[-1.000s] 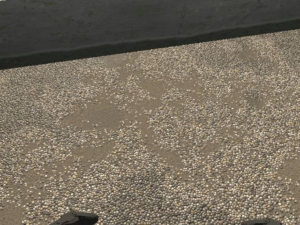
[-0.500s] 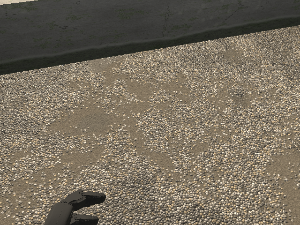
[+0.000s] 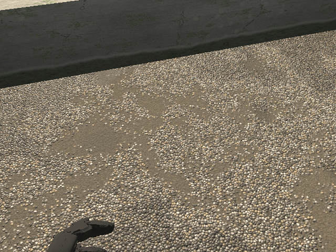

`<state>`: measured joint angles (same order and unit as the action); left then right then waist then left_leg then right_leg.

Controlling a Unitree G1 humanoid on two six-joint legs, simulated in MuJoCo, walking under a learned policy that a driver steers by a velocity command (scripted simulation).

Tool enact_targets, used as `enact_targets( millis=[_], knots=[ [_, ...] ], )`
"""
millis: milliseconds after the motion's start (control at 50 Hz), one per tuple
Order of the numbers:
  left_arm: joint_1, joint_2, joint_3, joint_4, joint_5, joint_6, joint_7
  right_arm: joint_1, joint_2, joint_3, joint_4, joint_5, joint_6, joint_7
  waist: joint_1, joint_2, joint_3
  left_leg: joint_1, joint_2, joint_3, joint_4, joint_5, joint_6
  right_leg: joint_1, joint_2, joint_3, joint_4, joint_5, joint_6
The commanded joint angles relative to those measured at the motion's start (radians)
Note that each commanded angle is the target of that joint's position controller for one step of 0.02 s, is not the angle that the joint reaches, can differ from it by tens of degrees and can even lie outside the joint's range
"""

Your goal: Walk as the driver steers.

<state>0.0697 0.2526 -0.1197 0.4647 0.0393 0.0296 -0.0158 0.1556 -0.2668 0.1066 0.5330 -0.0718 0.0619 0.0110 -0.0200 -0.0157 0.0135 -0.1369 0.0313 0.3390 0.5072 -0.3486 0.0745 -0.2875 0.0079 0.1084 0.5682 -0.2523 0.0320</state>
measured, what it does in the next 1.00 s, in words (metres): stands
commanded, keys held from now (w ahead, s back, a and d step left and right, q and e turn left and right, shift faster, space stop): w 0.72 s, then no key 0.28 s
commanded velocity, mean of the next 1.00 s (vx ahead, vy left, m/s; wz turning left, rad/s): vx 0.44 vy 0.00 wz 0.00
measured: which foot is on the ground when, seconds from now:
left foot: down 0.00-1.00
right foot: down 0.00-1.00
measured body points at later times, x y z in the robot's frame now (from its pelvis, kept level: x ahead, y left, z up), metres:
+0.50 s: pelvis +0.00 -0.01 +0.00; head +0.00 -0.01 +0.45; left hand +0.25 +0.18 -0.04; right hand +0.19 -0.24 -0.07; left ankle -0.03 +0.05 -0.73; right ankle +0.03 -0.14 -0.73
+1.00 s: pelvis +0.01 -0.01 +0.01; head +0.00 +0.00 +0.46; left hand +0.22 +0.19 -0.06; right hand +0.13 -0.24 -0.09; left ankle -0.03 +0.05 -0.73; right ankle +0.04 -0.14 -0.73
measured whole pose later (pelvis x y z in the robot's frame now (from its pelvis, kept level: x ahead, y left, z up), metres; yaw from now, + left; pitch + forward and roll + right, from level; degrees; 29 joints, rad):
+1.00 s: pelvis +0.01 -0.01 +0.01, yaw +0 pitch -1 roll +0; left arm 0.11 0.24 -0.10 0.56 0.03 0.06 -0.02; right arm 0.25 -0.25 0.10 0.61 -0.04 0.08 0.02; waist -0.03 -0.02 0.00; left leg -0.08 0.04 0.32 0.38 -0.28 0.05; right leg -0.21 0.03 0.09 0.39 -0.16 0.01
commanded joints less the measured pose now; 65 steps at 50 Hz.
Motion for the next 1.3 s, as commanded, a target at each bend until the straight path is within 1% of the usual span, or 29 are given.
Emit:
enact_targets(
  millis=[20,40,60,100,160,220,240,260,300,320,360,440,460,500,520,540,600,620,680,700,720,760,800,920,1000,1140,1160,1220,1300],
  knots=[
    [-0.101,0.084,0.033,-0.102,-0.003,-0.022,-0.003,-0.094,-0.102,-0.031,-0.091,0.001,-0.022,-0.005,0.01,0.007,-0.066,0.017,0.18,-0.174,-0.189,0.02,0.032,-0.021,-0.032,-0.016,-0.005,0.219,-0.026],
    [-0.099,0.086,0.034,-0.102,-0.003,-0.024,-0.004,-0.092,-0.103,-0.032,-0.09,0.002,-0.022,-0.006,0.009,-0.001,-0.065,0.021,0.177,-0.171,-0.182,0.022,0.032,-0.025,-0.033,-0.013,-0.006,0.229,-0.028],
    [-0.079,0.093,0.036,-0.099,-0.003,-0.026,0.0,-0.082,-0.112,-0.035,-0.096,0.018,-0.019,-0.007,0.005,-0.013,-0.051,0.035,0.168,-0.161,-0.154,0.051,0.037,-0.041,-0.034,-0.014,-0.022,0.332,-0.024],
    [-0.093,0.096,0.035,-0.102,0.001,-0.027,0.004,-0.058,-0.103,-0.032,-0.094,0.01,-0.018,-0.007,-0.009,-0.034,-0.081,0.055,0.153,-0.154,-0.126,0.079,0.032,-0.029,-0.032,0.0,-0.024,0.391,-0.032],
    [-0.101,0.089,0.032,-0.105,0.005,-0.026,0.004,-0.061,-0.095,-0.029,-0.099,0.003,-0.018,-0.005,-0.01,-0.016,-0.102,0.061,0.149,-0.155,-0.115,0.097,0.025,-0.016,-0.03,0.009,-0.031,0.399,-0.037],
    [-0.103,0.09,0.031,-0.105,0.007,-0.024,0.001,-0.067,-0.095,-0.028,-0.104,0.002,-0.018,-0.004,-0.005,0.0,-0.106,0.053,0.153,-0.159,-0.118,0.106,0.022,-0.007,-0.028,0.01,-0.033,0.388,-0.037],
    [-0.119,0.083,0.03,-0.105,0.006,-0.023,-0.003,-0.076,-0.083,-0.023,-0.099,-0.013,-0.022,-0.002,-0.001,0.012,-0.124,0.048,0.16,-0.167,-0.139,0.077,0.019,0.007,-0.029,0.015,-0.022,0.287,-0.045],
    [-0.114,0.08,0.03,-0.105,0.004,-0.023,-0.007,-0.092,-0.087,-0.024,-0.102,-0.01,-0.025,-0.002,0.007,0.027,-0.107,0.038,0.166,-0.171,-0.153,0.061,0.02,-0.003,-0.028,0.012,-0.024,0.258,-0.044],
    [-0.105,0.083,0.032,-0.099,0.001,-0.024,-0.01,-0.096,-0.091,-0.025,-0.102,-0.003,-0.027,-0.005,0.01,0.023,-0.087,0.029,0.17,-0.171,-0.16,0.047,0.023,-0.012,-0.029,0.008,-0.024,0.248,-0.042],
    [-0.087,0.092,0.035,-0.097,0.002,-0.026,-0.007,-0.085,-0.106,-0.03,-0.106,0.014,-0.023,-0.008,0.008,0.008,-0.065,0.032,0.166,-0.163,-0.139,0.079,0.028,-0.024,-0.028,0.002,-0.034,0.344,-0.035],
    [-0.097,0.096,0.035,-0.097,0.006,-0.027,-0.003,-0.059,-0.103,-0.029,-0.104,0.009,-0.022,-0.009,-0.003,-0.016,-0.094,0.051,0.156,-0.158,-0.118,0.101,0.024,-0.01,-0.029,0.01,-0.034,0.399,-0.041],
    [-0.111,0.086,0.031,-0.099,0.007,-0.025,-0.003,-0.059,-0.095,-0.026,-0.109,0.003,-0.022,-0.008,-0.005,-0.001,-0.107,0.053,0.155,-0.161,-0.116,0.106,0.017,0.0,-0.028,0.017,-0.039,0.396,-0.046],
    [-0.128,0.078,0.029,-0.098,0.006,-0.024,-0.007,-0.068,-0.082,-0.021,-0.104,-0.013,-0.025,-0.006,-0.002,0.012,-0.124,0.047,0.16,-0.169,-0.139,0.073,0.013,0.011,-0.029,0.023,-0.031,0.292,-0.053],
    [-0.119,0.076,0.03,-0.096,0.002,-0.024,-0.014,-0.09,-0.089,-0.023,-0.108,-0.006,-0.028,-0.006,0.008,0.025,-0.092,0.03,0.169,-0.174,-0.16,0.046,0.017,-0.006,-0.029,0.017,-0.032,0.251,-0.049],
    [-0.099,0.086,0.033,-0.094,0.003,-0.026,-0.011,-0.082,-0.104,-0.028,-0.113,0.013,-0.024,-0.009,0.008,0.012,-0.067,0.032,0.166,-0.166,-0.141,0.075,0.022,-0.018,-0.028,0.01,-0.041,0.343,-0.042],
    [-0.102,0.093,0.034,-0.091,0.006,-0.027,-0.008,-0.063,-0.103,-0.028,-0.11,0.012,-0.023,-0.01,-0.001,-0.008,-0.082,0.04,0.161,-0.163,-0.13,0.088,0.021,-0.011,-0.028,0.013,-0.039,0.378,-0.043],
    [-0.112,0.088,0.031,-0.094,0.008,-0.027,-0.006,-0.052,-0.098,-0.026,-0.111,0.005,-0.023,-0.01,-0.005,-0.01,-0.107,0.056,0.156,-0.163,-0.117,0.101,0.016,0.0,-0.03,0.02,-0.043,0.403,-0.049],
    [-0.131,0.078,0.03,-0.093,0.006,-0.025,-0.009,-0.06,-0.082,-0.021,-0.105,-0.012,-0.027,-0.008,-0.004,0.004,-0.125,0.053,0.159,-0.169,-0.137,0.07,0.012,0.009,-0.031,0.027,-0.036,0.299,-0.058],
    [-0.122,0.078,0.031,-0.089,0.001,-0.026,-0.017,-0.083,-0.089,-0.023,-0.11,-0.004,-0.029,-0.009,0.007,0.016,-0.085,0.035,0.167,-0.173,-0.158,0.046,0.016,-0.014,-0.031,0.023,-0.038,0.254,-0.054],
    [-0.103,0.087,0.033,-0.089,0.003,-0.028,-0.014,-0.073,-0.105,-0.028,-0.115,0.014,-0.026,-0.011,0.005,0.002,-0.065,0.038,0.164,-0.167,-0.138,0.077,0.021,-0.023,-0.029,0.017,-0.046,0.353,-0.047],
    [-0.106,0.092,0.034,-0.087,0.006,-0.028,-0.011,-0.055,-0.104,-0.028,-0.113,0.013,-0.025,-0.012,-0.003,-0.017,-0.083,0.048,0.158,-0.164,-0.125,0.09,0.02,-0.014,-0.03,0.02,-0.044,0.391,-0.048],
    [-0.096,0.083,0.031,-0.075,0.007,-0.023,-0.008,-0.026,-0.082,-0.021,-0.098,0.008,-0.022,-0.011,-0.005,-0.039,-0.109,0.057,0.146,-0.159,-0.109,0.107,0.009,0.014,-0.049,0.057,-0.078,0.437,-0.059],
    [-0.092,0.077,0.029,-0.062,0.002,-0.013,-0.01,0.012,-0.065,-0.016,-0.078,0.009,-0.022,-0.007,-0.012,-0.052,-0.109,0.063,0.136,-0.166,-0.117,0.112,-0.007,0.032,-0.073,0.107,-0.126,0.467,-0.076],
    [-0.045,0.08,0.044,-0.004,-0.01,0.01,-0.005,0.064,-0.091,-0.036,-0.014,0.033,-0.004,0.005,-0.002,0.007,-0.072,0.075,0.158,-0.195,-0.224,0.163,0.004,0.068,-0.072,0.096,-0.188,0.356,-0.074],
    [-0.022,0.073,0.053,0.031,-0.011,0.02,0.006,0.088,-0.094,-0.05,0.028,0.043,0.012,0.009,-0.001,0.016,-0.055,0.103,0.16,-0.197,-0.261,0.241,0.01,0.072,-0.067,0.069,-0.213,0.348,-0.067],
    [0.016,0.062,0.065,0.072,-0.012,0.035,0.019,0.127,-0.091,-0.067,0.081,0.048,0.031,0.006,-0.003,0.019,-0.057,0.136,0.158,-0.197,-0.282,0.315,0.018,0.066,-0.068,0.037,-0.224,0.34,-0.065],
    [0.035,0.034,0.062,0.089,-0.008,0.04,0.019,0.153,-0.069,-0.066,0.107,0.028,0.032,0.005,0.001,0.035,-0.062,0.127,0.147,-0.189,-0.298,0.211,0.019,0.074,-0.058,0.026,-0.219,0.214,-0.074],
    [0.058,0.044,0.071,0.104,-0.018,0.045,0.022,0.139,-0.069,-0.071,0.119,0.038,0.034,0.001,0.008,0.021,0.001,0.088,0.151,-0.194,-0.326,0.164,0.024,0.036,-0.059,0.02,-0.213,0.188,-0.077],
    [0.086,0.043,0.076,0.12,-0.016,0.043,0.031,0.163,-0.068,-0.077,0.146,0.042,0.037,-0.008,0.004,0.006,-0.003,0.117,0.147,-0.184,-0.303,0.244,0.029,0.011,-0.061,0.016,-0.205,0.212,-0.082]
  ],
)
